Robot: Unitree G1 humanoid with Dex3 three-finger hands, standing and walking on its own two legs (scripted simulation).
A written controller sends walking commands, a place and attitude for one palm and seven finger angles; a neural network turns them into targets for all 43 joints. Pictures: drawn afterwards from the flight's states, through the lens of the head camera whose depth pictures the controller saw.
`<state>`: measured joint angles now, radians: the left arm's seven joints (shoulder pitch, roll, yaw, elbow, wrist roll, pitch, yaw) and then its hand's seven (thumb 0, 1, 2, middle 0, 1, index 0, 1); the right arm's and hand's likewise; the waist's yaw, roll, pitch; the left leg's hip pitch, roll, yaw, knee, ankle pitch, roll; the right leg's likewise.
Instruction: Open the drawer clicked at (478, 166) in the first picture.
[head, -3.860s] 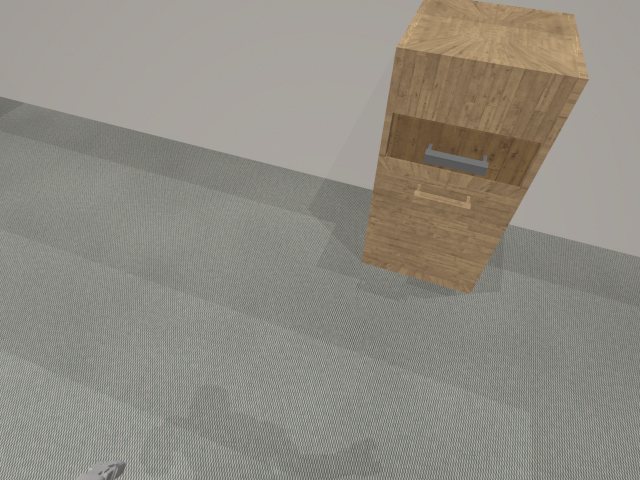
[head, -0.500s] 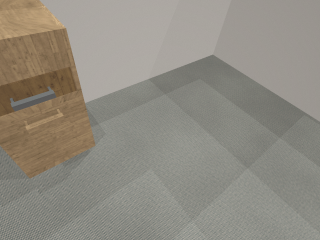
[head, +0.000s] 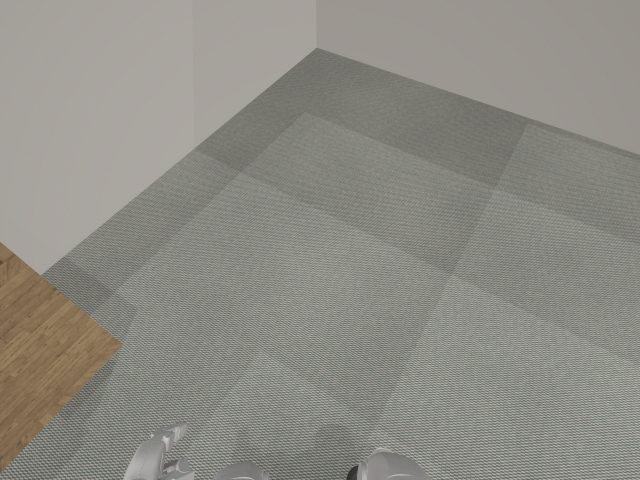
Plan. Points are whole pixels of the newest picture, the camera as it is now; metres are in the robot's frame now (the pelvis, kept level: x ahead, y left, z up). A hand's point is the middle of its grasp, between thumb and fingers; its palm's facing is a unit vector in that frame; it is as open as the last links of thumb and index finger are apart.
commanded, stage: turn to face it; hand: left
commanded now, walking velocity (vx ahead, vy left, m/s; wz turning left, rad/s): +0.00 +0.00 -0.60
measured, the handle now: out of the picture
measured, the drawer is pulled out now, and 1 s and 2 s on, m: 0.00 0.00 0.00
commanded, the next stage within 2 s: take the last steps up to it in 1.84 s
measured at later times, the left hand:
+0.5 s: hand out of the picture +0.10 +0.24 -0.15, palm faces +0.13 -0.97 -0.19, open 7.4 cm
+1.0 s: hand out of the picture +0.05 +0.19 -0.12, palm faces +0.39 -0.88 -0.27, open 7.4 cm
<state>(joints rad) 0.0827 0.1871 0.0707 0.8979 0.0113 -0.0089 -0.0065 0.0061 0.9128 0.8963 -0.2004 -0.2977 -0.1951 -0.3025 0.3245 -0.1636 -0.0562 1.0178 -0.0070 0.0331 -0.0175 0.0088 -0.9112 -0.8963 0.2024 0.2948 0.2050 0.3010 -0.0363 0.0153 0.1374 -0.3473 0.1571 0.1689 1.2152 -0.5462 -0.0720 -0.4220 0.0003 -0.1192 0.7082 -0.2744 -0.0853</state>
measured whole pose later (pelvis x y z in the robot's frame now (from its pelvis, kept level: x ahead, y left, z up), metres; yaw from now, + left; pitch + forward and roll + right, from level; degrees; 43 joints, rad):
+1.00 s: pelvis +0.04 -0.02 +0.03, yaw +24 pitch -1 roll +3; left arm 0.19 0.17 0.03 0.90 0.02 0.00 0.02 0.01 0.91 0.90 -0.20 -0.30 -0.20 -0.30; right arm 0.19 -0.27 -0.10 0.94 -0.02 0.08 0.02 0.01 -0.91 -0.90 0.20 0.29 0.20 0.30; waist -0.03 0.02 0.06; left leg -0.51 0.04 0.03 1.09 -0.40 -0.08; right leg -0.17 -0.11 -0.17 0.52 -0.33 -0.01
